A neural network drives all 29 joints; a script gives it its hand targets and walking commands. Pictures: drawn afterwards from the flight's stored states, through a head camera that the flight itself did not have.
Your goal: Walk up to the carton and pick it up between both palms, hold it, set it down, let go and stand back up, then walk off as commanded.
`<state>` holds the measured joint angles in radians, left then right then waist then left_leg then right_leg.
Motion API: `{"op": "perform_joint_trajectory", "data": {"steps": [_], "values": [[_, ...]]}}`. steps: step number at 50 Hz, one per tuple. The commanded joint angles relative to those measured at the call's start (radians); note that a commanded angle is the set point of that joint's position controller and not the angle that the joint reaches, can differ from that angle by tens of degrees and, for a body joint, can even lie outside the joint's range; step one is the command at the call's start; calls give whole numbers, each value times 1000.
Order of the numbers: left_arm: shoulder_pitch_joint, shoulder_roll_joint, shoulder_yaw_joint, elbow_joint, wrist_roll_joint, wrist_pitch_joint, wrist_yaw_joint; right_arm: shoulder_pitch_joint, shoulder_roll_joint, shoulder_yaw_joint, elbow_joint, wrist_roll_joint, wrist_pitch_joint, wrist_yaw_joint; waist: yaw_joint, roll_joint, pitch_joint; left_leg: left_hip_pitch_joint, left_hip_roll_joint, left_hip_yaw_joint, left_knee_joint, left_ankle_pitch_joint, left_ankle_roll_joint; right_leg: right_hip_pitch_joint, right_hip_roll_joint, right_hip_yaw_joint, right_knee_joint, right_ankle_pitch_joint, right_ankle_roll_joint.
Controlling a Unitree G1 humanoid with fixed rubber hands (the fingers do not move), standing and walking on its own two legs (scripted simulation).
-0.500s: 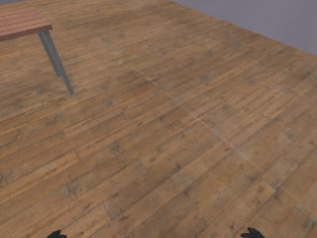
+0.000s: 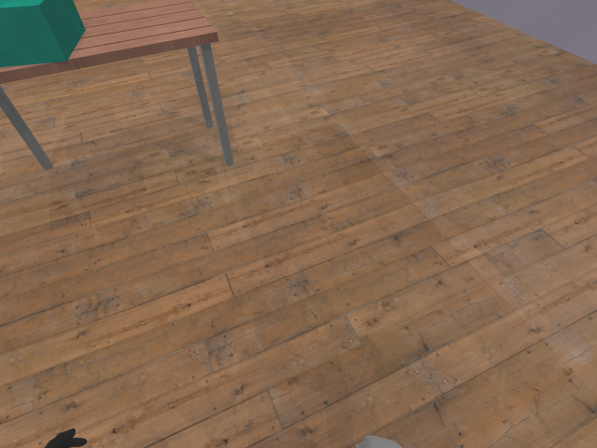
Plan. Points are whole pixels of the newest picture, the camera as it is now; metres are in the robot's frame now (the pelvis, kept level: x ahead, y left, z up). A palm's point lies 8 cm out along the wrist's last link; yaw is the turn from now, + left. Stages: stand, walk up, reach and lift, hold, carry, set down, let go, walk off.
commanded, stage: walk up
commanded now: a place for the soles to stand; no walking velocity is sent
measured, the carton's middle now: (28, 21) +1.50 +0.94 +0.01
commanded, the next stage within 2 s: none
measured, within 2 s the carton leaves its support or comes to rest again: neither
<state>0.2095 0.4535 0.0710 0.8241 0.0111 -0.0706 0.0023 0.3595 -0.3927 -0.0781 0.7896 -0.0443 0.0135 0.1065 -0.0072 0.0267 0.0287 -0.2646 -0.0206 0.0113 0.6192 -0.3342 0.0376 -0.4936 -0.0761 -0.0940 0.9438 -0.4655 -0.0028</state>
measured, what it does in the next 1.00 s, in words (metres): walks ahead, turning left: right foot, then left foot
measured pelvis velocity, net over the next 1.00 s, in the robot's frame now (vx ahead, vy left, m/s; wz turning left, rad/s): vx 0.32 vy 0.14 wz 0.26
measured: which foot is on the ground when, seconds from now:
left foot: down 0.00-0.16, up 0.18-0.62, down 0.64-1.00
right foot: up 0.00-0.10, down 0.12-0.66, up 0.68-1.00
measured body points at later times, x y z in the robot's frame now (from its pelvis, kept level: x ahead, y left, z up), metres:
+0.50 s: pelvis +0.17 +0.03 +0.01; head +0.18 +0.00 +0.46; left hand +0.19 +0.39 -0.05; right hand +0.32 -0.25 -0.11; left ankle +0.24 +0.20 -0.67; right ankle +0.15 -0.09 -0.73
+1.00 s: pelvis +0.32 +0.14 +0.00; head +0.34 +0.12 +0.45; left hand +0.33 +0.49 -0.07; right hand +0.44 -0.14 -0.14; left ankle +0.26 +0.23 -0.73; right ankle +0.46 +0.06 -0.70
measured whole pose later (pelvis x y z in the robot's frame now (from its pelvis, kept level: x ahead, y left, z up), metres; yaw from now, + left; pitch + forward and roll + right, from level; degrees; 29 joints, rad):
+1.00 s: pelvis +0.32 +0.14 +0.00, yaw +15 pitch -2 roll +2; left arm 0.25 0.42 0.07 0.82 0.01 -0.09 0.01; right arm 0.39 -0.39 -0.08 0.79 -0.03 -0.02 0.08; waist -0.01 0.04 0.05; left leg -0.20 -0.09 0.00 0.59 -0.37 0.06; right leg -0.54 -0.11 -0.08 0.82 -0.30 0.01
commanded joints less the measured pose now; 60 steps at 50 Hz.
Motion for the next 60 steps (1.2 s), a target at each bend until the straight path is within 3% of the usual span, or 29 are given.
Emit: {"op": "perform_joint_trajectory", "data": {"steps": [1, 4, 6, 7, 8, 9, 12, 14, 16, 19, 24, 29, 31, 32, 33, 34, 35, 37, 39, 41, 44, 47, 51, 52, 53, 54, 55, 57, 60], "values": [[-35, 175, 48, -54, -10, -47, -5, -36, -272, -79, -150, 9, -38, -11, -49, 150, 84, -8, 252, -407, -389, -30, 249, -63, -4, 7, -163, 131, -28], [30, 194, 56, -15, -12, -57, 0, -96, -269, -74, -166, 14, -37, -5, -18, 119, 58, -148, 197, -366, -336, -97, 189, 176, 17, 0, -264, 248, -40], [210, 221, 78, 29, -11, -68, 17, -172, -228, -61, -192, 17, -38, -2, 108, 29, -8, -369, 119, -281, -120, 37, 112, 560, 18, 39, -377, 310, -50], [319, 280, 95, 43, 6, -74, 31, -170, -175, -43, -200, 17, -41, -3, 177, -167, -59, -457, -14, -183, 179, 5, 57, 659, -118, 245, -556, 71, -64], [321, 347, 109, 16, 19, -77, 40, -91, -140, -26, -183, 25, -31, -6, 146, -263, -115, -524, -82, -158, 420, -197, -1, 706, -414, 602, -725, -203, -81], [220, 378, 116, -9, 12, -73, 46, -65, -229, -49, -133, 16, -13, -12, 102, -158, -71, -512, -47, -212, 522, -154, -21, 625, -452, 683, -783, -355, -109], [137, 279, 99, -49, 3, -76, 41, -39, -273, -63, -69, 18, -19, -7, 41, -33, -51, -424, 30, -172, 539, 4, -36, 542, -340, 419, -739, -15, -64], [147, 236, 90, -42, -10, -77, 40, -28, -231, -60, -66, 18, -11, 2, 30, -63, -28, -374, 52, -165, 486, 84, -41, 493, -261, 212, -682, 352, 20], [130, 218, 86, -40, -7, -79, 41, -51, -196, -50, -65, 18, -3, 7, 14, -84, -5, -341, 56, -134, 464, 155, -48, 432, -214, 68, -647, 590, 9], [129, 222, 93, -44, 1, -76, 33, -119, -170, -42, -73, 28, -1, 18, 22, -83, 4, -362, 97, -72, 379, 201, -59, 426, -210, -28, -661, 552, -58], [134, 249, 94, -38, -7, -68, 14, -262, -175, -43, -102, 15, -19, 26, 55, -63, 72, -398, 155, -53, 175, 197, -57, 419, -277, -17, -681, 363, -175], [-17, 279, 98, -69, -7, -59, 6, -132, -182, -63, -48, 20, -24, 26, -44, -138, -18, -78, 161, 23, 28, 239, -19, 319, -266, -99, -536, 435, -136], [-62, 258, 92, -78, 6, -44, 6, 66, -236, -90, 18, 23, -29, 7, -140, 29, -122, 167, 82, 68, -17, 151, 26, 273, -199, -138, -231, 427, -119], [-29, 203, 72, -80, 5, -37, 2, 170, -279, -111, 54, 14, -35, -12, -190, 170, -126, 269, 41, -27, -82, 17, 54, 170, -146, -110, 65, 392, -91], [16, 121, 45, -90, 2, -30, -5, 137, -320, -110, 43, 8, -37, -33, -144, 395, -26, 226, 137, -252, -232, -98, 80, 2, -51, -102, 229, 20, -78], [39, 126, 35, -102, -13, -31, -7, 26, -367, -103, -9, 15, -46, -38, -78, 434, 33, 247, 240, -611, -333, -51, 113, -224, 68, -51, 340, -131, -40], [-12, 213, 39, -112, -14, -31, 3, 3, -360, -98, -48, 43, -42, -37, -99, 314, 11, 243, 317, -708, -406, -68, 191, -291, 35, 23, 347, -88, -29], [-22, 240, 46, -72, -12, -34, 1, -54, -321, -99, -66, 43, -48, -46, -49, 138, 45, 154, 256, -533, -355, 48, 177, -198, -41, 81, 266, 29, -37], [-8, 186, 42, -62, -19, -32, -4, 15, -282, -82, -71, 43, -72, -53, -39, 101, 25, 100, 229, -402, -301, 437, 135, -108, -66, 91, 196, 90, -35], [18, 160, 41, -54, -18, -26, -3, -3, -252, -79, -95, 32, -79, -57, -39, 111, 36, 83, 185, -321, -282, 444, 147, -93, -45, 63, 125, 118, -29], [-43, 157, 37, -69, -10, -28, -4, 32, -266, -75, -112, 22, -78, -47, -53, 89, 102, -22, 211, -351, -353, 214, 207, -84, -49, 33, -21, 134, -24], [-47, 175, 47, -52, -12, -34, -6, 12, -265, -71, -120, 16, -76, -42, -67, 115, 136, -63, 185, -349, -400, 50, 186, -47, -42, 11, -140, 251, -18], [127, 184, 61, -8, -15, -50, 2, -72, -269, -67, -151, 13, -72, -34, 29, 84, 44, -183, 177, -309, -234, 201, 164, 336, 1, 11, -314, 326, -37], [215, 184, 67, 13, -12, -59, 12, -115, -231, -58, -169, 17, -71, -39, 84, 39, -2, -204, 123, -251, -52, 348, 134, 464, 13, 35, -421, 305, -47], [305, 247, 84, 36, -4, -65, 26, -71, -167, -46, -162, 26, -70, -37, 117, -123, -109, -215, 34, -159, 218, 361, 84, 606, -25, 68, -503, 272, -59], [360, 291, 104, 25, 12, -69, 36, -15, -124, -25, -174, 26, -69, -34, 138, -295, -189, -372, -43, -126, 414, -64, 34, 771, -274, 360, -554, 137, -104], [291, 332, 106, -1, 12, -69, 43, 23, -170, -34, -148, 23, -55, -43, 94, -220, -153, -450, -72, -150, 506, -184, 3, 707, -430, 650, -675, -69, -174], [179, 292, 93, -31, 2, -70, 41, 3, -280, -56, -87, 14, -40, -44, 60, -88, -25, -435, 5, -159, 566, -102, 4, 523, -402, 618, -728, -218, -197], [138, 242, 84, -34, 2, -70, 33, 1, -230, -62, -61, 11, -31, -21, 16, -108, 49, -375, 48, -179, 508, 11, -23, 370, -265, 303, -724, -12, -120]]}}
